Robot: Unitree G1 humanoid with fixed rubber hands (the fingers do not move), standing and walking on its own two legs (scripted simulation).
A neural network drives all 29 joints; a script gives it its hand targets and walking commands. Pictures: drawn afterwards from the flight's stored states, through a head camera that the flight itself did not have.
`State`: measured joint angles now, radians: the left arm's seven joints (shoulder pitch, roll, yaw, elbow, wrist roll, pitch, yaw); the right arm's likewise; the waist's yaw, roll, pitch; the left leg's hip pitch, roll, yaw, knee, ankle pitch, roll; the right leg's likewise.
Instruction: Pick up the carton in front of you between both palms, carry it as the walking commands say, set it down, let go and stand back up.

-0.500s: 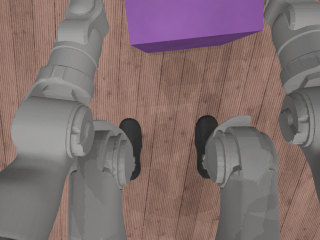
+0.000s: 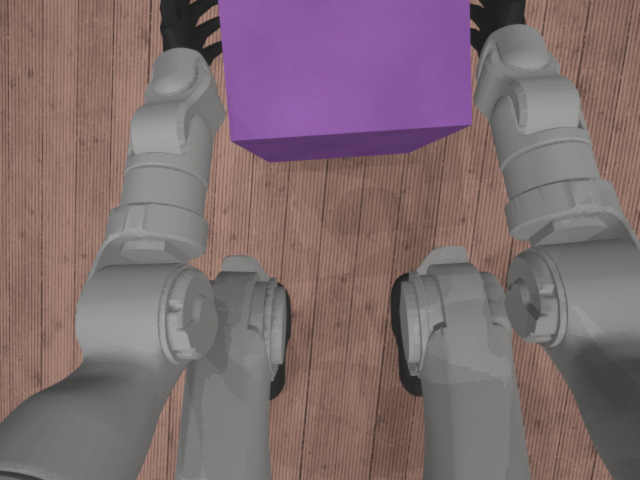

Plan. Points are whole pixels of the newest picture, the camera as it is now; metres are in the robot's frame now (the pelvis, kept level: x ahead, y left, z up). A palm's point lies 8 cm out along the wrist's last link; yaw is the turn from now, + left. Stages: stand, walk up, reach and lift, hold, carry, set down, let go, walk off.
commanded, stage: reach and lift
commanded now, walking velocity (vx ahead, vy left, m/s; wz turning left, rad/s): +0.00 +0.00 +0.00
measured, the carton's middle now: (338, 61) +0.54 -0.03 -0.19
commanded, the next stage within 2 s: none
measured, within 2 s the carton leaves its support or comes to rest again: neither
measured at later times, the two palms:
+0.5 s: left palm (55, 13) +0.50 +0.12 +0.07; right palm out of the picture +0.48 -0.18 +0.06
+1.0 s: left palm out of the picture +0.45 +0.12 +0.23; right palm out of the picture +0.43 -0.17 +0.22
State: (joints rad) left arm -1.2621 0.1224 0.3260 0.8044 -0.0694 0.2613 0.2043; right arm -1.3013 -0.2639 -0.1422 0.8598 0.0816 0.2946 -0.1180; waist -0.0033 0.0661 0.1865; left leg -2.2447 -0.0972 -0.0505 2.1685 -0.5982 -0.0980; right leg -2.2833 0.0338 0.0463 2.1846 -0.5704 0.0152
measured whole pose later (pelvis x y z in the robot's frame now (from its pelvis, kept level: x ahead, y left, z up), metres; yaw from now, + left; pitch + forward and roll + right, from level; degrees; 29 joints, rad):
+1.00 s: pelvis +0.05 +0.01 +0.26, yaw -4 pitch +30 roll +1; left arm -0.62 -0.11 0.41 0.62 0.17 0.33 0.09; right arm -0.64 0.06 -0.35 0.64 -0.21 0.36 -0.02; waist 0.00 0.03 -0.24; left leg -1.34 -0.07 -0.07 1.30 -0.49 -0.03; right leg -1.37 0.04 0.07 1.29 -0.45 0.02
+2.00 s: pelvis +0.08 +0.01 +0.40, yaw -5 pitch -4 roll +0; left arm -0.35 -0.17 0.32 0.40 0.29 0.59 0.01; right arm -0.33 0.16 -0.30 0.38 -0.29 0.62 0.02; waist 0.00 0.01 0.02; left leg -0.19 -0.03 -0.09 0.50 -0.24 -0.01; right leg -0.21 0.02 0.08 0.49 -0.21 0.01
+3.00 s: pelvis +0.09 +0.01 +0.40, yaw -5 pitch -8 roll +0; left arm -0.27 -0.15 0.24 0.25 0.28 0.76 0.00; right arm -0.27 0.15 -0.21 0.23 -0.27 0.78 0.01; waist 0.00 0.01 0.03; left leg -0.04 -0.03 -0.09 0.39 -0.21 0.00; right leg -0.06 0.02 0.08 0.38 -0.18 0.01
